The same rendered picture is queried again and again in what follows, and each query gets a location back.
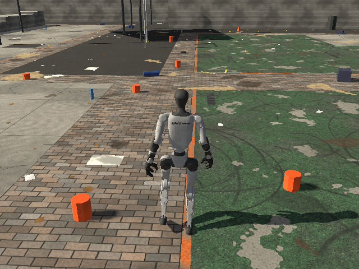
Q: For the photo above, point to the robot left upper arm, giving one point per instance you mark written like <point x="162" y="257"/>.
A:
<point x="160" y="128"/>

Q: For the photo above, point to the left robot hand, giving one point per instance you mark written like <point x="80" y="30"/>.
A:
<point x="148" y="169"/>

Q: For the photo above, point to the robot right upper arm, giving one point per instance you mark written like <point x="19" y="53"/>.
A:
<point x="200" y="128"/>

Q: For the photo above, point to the robot right forearm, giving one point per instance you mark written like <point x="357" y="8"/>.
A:
<point x="206" y="149"/>

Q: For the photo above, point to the left robot shin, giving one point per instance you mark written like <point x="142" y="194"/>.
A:
<point x="163" y="199"/>

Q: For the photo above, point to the robot right thigh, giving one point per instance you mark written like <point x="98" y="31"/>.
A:
<point x="192" y="166"/>

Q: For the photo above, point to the right robot hand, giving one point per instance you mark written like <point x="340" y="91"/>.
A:
<point x="205" y="161"/>

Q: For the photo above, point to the robot left forearm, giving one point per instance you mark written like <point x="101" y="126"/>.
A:
<point x="152" y="152"/>

